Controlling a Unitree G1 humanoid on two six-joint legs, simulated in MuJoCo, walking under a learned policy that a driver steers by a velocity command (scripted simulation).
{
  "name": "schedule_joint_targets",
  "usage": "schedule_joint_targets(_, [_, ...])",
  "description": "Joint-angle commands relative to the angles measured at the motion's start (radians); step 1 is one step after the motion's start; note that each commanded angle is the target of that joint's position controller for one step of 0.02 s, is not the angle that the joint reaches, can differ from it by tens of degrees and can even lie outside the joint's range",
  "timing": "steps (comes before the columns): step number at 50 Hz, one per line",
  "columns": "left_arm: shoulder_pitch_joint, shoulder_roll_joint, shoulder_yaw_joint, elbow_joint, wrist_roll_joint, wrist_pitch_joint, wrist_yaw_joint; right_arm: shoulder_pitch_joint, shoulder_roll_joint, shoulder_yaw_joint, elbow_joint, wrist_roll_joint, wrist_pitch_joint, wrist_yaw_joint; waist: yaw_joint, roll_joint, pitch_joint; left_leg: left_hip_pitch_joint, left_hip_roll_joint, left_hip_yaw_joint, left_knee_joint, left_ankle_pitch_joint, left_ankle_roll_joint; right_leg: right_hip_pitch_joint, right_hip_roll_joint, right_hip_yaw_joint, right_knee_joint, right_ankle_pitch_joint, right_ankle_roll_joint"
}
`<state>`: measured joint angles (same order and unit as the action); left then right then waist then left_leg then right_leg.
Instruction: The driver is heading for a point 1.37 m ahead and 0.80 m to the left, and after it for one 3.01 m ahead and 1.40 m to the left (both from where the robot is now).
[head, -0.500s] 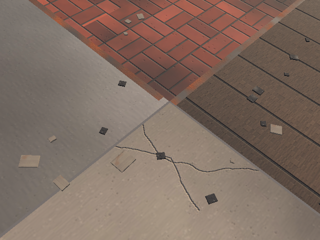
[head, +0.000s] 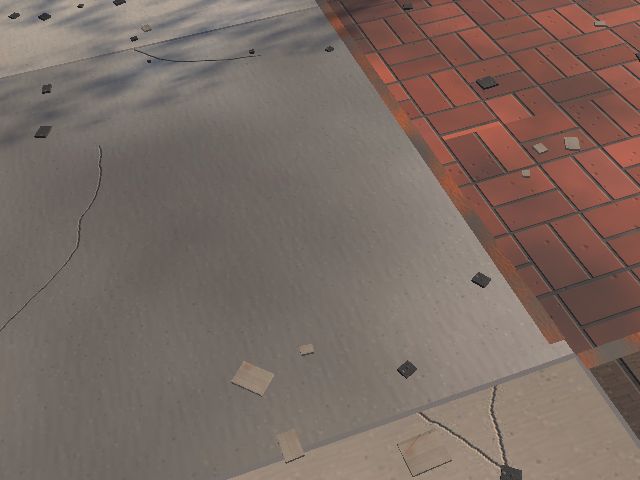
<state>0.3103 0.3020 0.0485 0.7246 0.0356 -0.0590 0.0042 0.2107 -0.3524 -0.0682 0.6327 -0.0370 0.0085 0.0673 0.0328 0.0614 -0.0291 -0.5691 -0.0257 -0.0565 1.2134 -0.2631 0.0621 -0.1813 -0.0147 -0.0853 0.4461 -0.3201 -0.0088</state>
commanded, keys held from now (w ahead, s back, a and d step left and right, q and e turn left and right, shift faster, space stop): w+q+shift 0.76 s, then w+shift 0.24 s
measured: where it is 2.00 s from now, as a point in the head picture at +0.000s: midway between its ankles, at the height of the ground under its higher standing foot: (11, 191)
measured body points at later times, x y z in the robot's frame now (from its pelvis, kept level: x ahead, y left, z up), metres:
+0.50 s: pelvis +0.39 +0.10 -0.02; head +0.43 +0.09 +0.43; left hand +0.42 +0.39 -0.09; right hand +0.56 -0.15 -0.15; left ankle +0.34 +0.08 -0.74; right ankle +0.50 -0.06 -0.66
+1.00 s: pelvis +0.80 +0.31 -0.01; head +0.81 +0.33 +0.44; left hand +0.52 +0.41 -0.13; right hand +1.15 +0.38 -0.06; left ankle +0.81 +0.50 -0.68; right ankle +0.81 +0.12 -0.74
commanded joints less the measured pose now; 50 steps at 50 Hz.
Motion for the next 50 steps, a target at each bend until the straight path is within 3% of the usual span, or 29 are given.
schedule_joint_targets(1, [0.111, 0.087, 0.023, -0.001, -0.007, -0.031, -0.004, -0.108, -0.031, 0.001, -0.085, 0.0, -0.003, 0.027, 0.036, -0.19, 0.081, -0.339, 0.078, -0.025, 0.095, 0.109, 0.001, 0.223, -0.229, 0.195, -0.257, 0.013, 0.001])
schedule_joint_targets(6, [0.189, 0.055, 0.009, 0.065, -0.002, -0.052, -0.006, -0.291, -0.009, 0.023, -0.118, -0.002, 0.002, 0.041, 0.045, -0.154, 0.188, -0.359, 0.063, 0.097, -0.064, 0.18, 0.01, 0.208, -0.203, -0.042, -0.304, 0.358, 0.014])
schedule_joint_targets(9, [0.231, 0.081, 0.01, 0.106, 0.004, -0.05, 0.009, -0.38, 0.029, 0.05, -0.139, 0.001, -0.003, 0.056, 0.04, -0.144, 0.214, -0.252, 0.038, 0.222, -0.284, 0.147, 0.06, 0.239, -0.188, -0.157, -0.299, 0.689, 0.04])
schedule_joint_targets(11, [0.224, 0.131, 0.016, 0.112, -0.002, -0.043, 0.026, -0.345, 0.027, 0.054, -0.121, 0.004, -0.003, 0.046, -0.013, -0.17, 0.151, -0.04, -0.047, 0.307, -0.392, 0.116, 0.108, 0.247, -0.197, -0.21, -0.196, 1.257, 0.046])
schedule_joint_targets(12, [0.217, 0.17, 0.024, 0.115, -0.005, -0.034, 0.038, -0.273, 0.002, 0.046, -0.099, 0.003, -0.001, 0.036, -0.067, -0.205, 0.1, 0.058, -0.076, 0.306, -0.414, 0.085, 0.126, 0.27, -0.225, -0.208, -0.094, 1.451, 0.045])
schedule_joint_targets(14, [0.131, 0.224, 0.038, 0.09, 0.0, -0.007, 0.045, 0.083, -0.089, 0.002, 0.007, 0.009, -0.007, 0.009, -0.247, -0.235, -0.065, 0.43, -0.111, 0.227, -0.45, -0.003, 0.188, 0.182, -0.28, -0.167, 0.326, 1.541, 0.012])
schedule_joint_targets(15, [0.089, 0.211, 0.037, 0.071, 0.006, -0.001, 0.031, 0.286, -0.136, -0.031, 0.08, 0.014, -0.017, -0.016, -0.321, -0.183, -0.147, 0.736, -0.093, 0.122, -0.567, 0.022, 0.223, -0.018, -0.248, -0.156, 0.656, 1.192, -0.007])
schedule_joint_targets(16, [0.055, 0.116, 0.021, 0.049, 0.013, -0.007, 0.007, 0.214, -0.191, -0.064, 0.088, 0.049, -0.004, -0.044, -0.232, 0.054, -0.103, 0.891, 0.033, -0.094, -0.608, -0.076, 0.234, -0.342, -0.039, -0.134, 1.013, 0.013, 0.002])
schedule_joint_targets(17, [0.075, 0.104, 0.009, -0.093, -0.013, -0.03, 0.003, 0.15, -0.295, -0.075, 0.035, 0.003, 0.013, -0.041, -0.137, 0.135, -0.244, 1.102, 0.252, -0.645, -0.764, -0.124, 0.437, -0.679, 0.035, 0.031, 1.267, -0.151, 0.044])
schedule_joint_targets(18, [-0.04, 0.151, 0.009, -0.114, -0.007, -0.056, 0.003, 0.21, -0.246, -0.075, 0.038, 0.007, 0.015, -0.052, -0.195, -0.073, -0.221, 1.037, 0.271, -0.719, -0.902, -0.172, 0.418, -0.735, -0.014, 0.157, 1.214, -0.058, 0.036])
schedule_joint_targets(19, [-0.041, 0.136, 0.001, -0.116, -0.011, -0.067, 0.002, 0.192, -0.202, -0.064, 0.072, 0.01, 0.004, -0.061, -0.132, -0.12, -0.042, 0.845, 0.26, -0.665, -0.968, -0.126, 0.383, -0.721, -0.056, 0.164, 1.095, -0.031, 0.028])
schedule_joint_targets(20, [-0.048, 0.128, -0.003, -0.11, 0.002, -0.061, 0.003, 0.158, -0.164, -0.053, 0.086, 0.008, -0.015, -0.066, -0.071, -0.172, 0.048, 0.675, 0.213, -0.579, -0.981, -0.022, 0.349, -0.651, -0.092, 0.163, 0.993, -0.045, 0.035])
schedule_joint_targets(22, [0.006, 0.11, -0.011, -0.085, 0.042, -0.018, -0.002, 0.089, -0.121, -0.029, 0.08, 0.012, -0.049, -0.081, 0.019, -0.172, 0.108, 0.451, 0.121, -0.432, -0.977, 0.111, 0.325, -0.532, -0.127, 0.165, 0.895, -0.1, 0.066])
schedule_joint_targets(24, [-0.059, 0.087, -0.019, -0.12, 0.049, 0.009, -0.011, 0.085, -0.109, -0.019, 0.086, 0.029, -0.077, -0.072, 0.031, -0.131, 0.146, 0.272, 0.061, -0.368, -1.022, 0.107, 0.31, -0.471, -0.146, 0.129, 0.733, -0.112, 0.092])
schedule_joint_targets(27, [-0.261, 0.041, -0.044, -0.206, 0.021, 0.005, -0.03, 0.102, -0.123, -0.029, 0.097, 0.024, -0.094, -0.064, -0.02, -0.073, 0.186, 0.121, -0.016, -0.305, -1.049, 0.245, 0.253, -0.327, -0.112, 0.079, 0.425, 0.191, 0.091])
schedule_joint_targets(29, [-0.301, 0.033, -0.05, -0.214, 0.0, 0.001, -0.035, 0.145, -0.141, -0.038, 0.116, 0.035, -0.096, -0.055, -0.063, -0.04, 0.138, 0.165, -0.007, -0.309, -1.038, 0.421, 0.213, -0.202, -0.062, 0.063, 0.277, 0.372, 0.063])
schedule_joint_targets(31, [-0.306, 0.063, -0.042, -0.215, -0.007, -0.003, -0.028, 0.17, -0.164, -0.046, 0.13, 0.042, -0.093, -0.056, -0.078, -0.025, 0.092, 0.299, 0.017, -0.328, -0.972, 0.592, 0.181, -0.141, -0.021, 0.065, 0.177, 0.38, 0.037])
schedule_joint_targets(33, [-0.15, 0.144, -0.009, -0.173, -0.008, -0.008, -0.007, 0.165, -0.208, -0.056, 0.136, 0.035, -0.091, -0.06, -0.001, -0.026, -0.041, 0.404, 0.017, -0.332, -0.72, 0.862, 0.127, 0.058, 0.037, 0.077, 0.141, 0.243, 0.017])
schedule_joint_targets(34, [0.043, 0.184, 0.013, -0.13, -0.012, -0.011, 0.01, 0.109, -0.237, -0.061, 0.129, 0.028, -0.094, -0.055, 0.128, -0.029, -0.132, 0.334, -0.004, -0.317, -0.481, 0.848, 0.1, 0.278, 0.021, 0.082, 0.128, 0.189, 0.009])
schedule_joint_targets(35, [0.265, 0.254, 0.045, -0.083, 0.005, -0.012, 0.034, 0.059, -0.163, -0.042, 0.109, 0.021, -0.108, -0.053, 0.229, -0.076, -0.24, 0.184, -0.06, -0.257, -0.171, 0.622, 0.081, 0.518, -0.107, 0.187, 0.146, -0.028, -0.01])
schedule_joint_targets(36, [0.317, 0.309, 0.055, -0.066, 0.047, -0.015, 0.041, 0.079, 0.021, 0.005, 0.058, 0.04, -0.11, -0.062, 0.172, -0.346, -0.307, -0.075, -0.146, -0.162, 0.153, -0.269, 0.072, 0.665, -0.414, 0.603, 0.007, -0.314, -0.051])
schedule_joint_targets(37, [0.18, 0.299, 0.061, -0.083, 0.038, -0.012, 0.025, 0.124, -0.04, 0.011, 0.024, 0.05, -0.102, -0.067, 0.08, -0.429, -0.324, -0.19, -0.103, -0.107, 0.241, -0.184, 0.077, 0.587, -0.471, 0.955, -0.168, -0.429, -0.102])
schedule_joint_targets(38, [0.051, 0.186, 0.043, -0.105, 0.026, -0.006, 0.02, 0.066, -0.088, 0.003, 0.052, 0.025, -0.081, -0.066, 0.061, -0.274, -0.165, -0.218, -0.013, -0.075, 0.225, -0.069, 0.075, 0.435, -0.422, 0.797, -0.181, -0.503, -0.106])
schedule_joint_targets(39, [0.017, 0.124, 0.029, -0.09, 0.018, -0.004, 0.013, 0.027, -0.085, 0.005, 0.056, 0.007, -0.069, -0.05, 0.049, -0.172, -0.061, -0.199, 0.023, -0.051, 0.182, -0.015, 0.066, 0.302, -0.368, 0.641, -0.175, -0.361, -0.108])
schedule_joint_targets(40, [0.021, 0.101, 0.022, -0.065, 0.021, -0.007, 0.008, 0.004, -0.062, 0.009, 0.055, -0.003, -0.059, -0.032, 0.032, -0.13, -0.011, -0.175, 0.045, -0.048, 0.154, -0.01, 0.059, 0.214, -0.324, 0.524, -0.182, -0.23, -0.098])
schedule_joint_targets(43, [0.112, 0.03, 0.0, 0.04, 0.0, -0.04, -0.014, -0.053, 0.026, 0.036, 0.015, -0.011, -0.035, -0.002, -0.006, -0.133, 0.092, -0.181, 0.072, -0.075, 0.089, -0.02, 0.054, 0.081, -0.263, 0.303, -0.225, 0.049, -0.079])
schedule_joint_targets(44, [0.095, 0.052, 0.003, 0.05, -0.008, -0.051, -0.019, -0.064, 0.039, 0.045, -0.007, -0.011, -0.032, 0.003, -0.032, -0.157, 0.091, -0.202, 0.06, -0.078, 0.054, 0.01, 0.048, 0.069, -0.27, 0.276, -0.262, 0.074, -0.095])
schedule_joint_targets(47, [0.059, 0.078, 0.006, 0.068, -0.007, -0.07, -0.026, -0.173, 0.001, 0.053, -0.054, -0.007, -0.034, 0.013, -0.061, -0.141, 0.152, -0.193, 0.053, -0.046, -0.171, 0.152, 0.031, 0.015, -0.23, 0.087, -0.353, 0.271, -0.099])
schedule_joint_targets(50, [0.12, 0.115, 0.008, 0.109, -0.018, -0.072, -0.022, -0.296, 0.02, 0.074, -0.085, -0.007, -0.047, 0.037, -0.032, -0.097, 0.19, 0.01, 0.027, 0.112, -0.452, 0.273, 0.063, -0.029, -0.208, -0.042, -0.48, 0.423, -0.096])
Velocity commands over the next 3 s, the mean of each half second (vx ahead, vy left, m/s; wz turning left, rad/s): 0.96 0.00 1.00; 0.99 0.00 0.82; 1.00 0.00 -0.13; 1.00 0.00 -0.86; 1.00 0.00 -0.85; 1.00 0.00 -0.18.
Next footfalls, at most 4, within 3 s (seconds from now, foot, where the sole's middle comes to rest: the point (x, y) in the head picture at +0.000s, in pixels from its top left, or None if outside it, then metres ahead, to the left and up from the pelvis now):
0.32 left None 0.37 0.10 -0.78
0.70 right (304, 337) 0.84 0.15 -0.78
1.12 left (124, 308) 0.93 0.61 -0.78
1.56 right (59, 209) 1.29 0.90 -0.78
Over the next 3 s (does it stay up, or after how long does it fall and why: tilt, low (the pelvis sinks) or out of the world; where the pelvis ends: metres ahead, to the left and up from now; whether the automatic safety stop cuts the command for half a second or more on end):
stays up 2.33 1.23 -0.01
